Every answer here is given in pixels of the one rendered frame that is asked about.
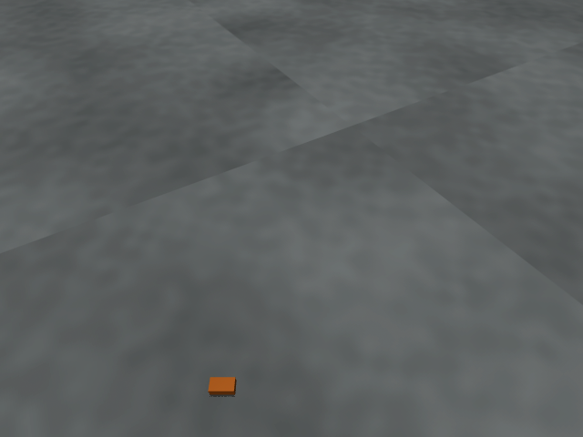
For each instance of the small box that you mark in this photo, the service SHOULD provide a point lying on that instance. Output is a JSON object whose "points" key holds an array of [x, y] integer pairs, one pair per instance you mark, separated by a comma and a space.
{"points": [[222, 385]]}

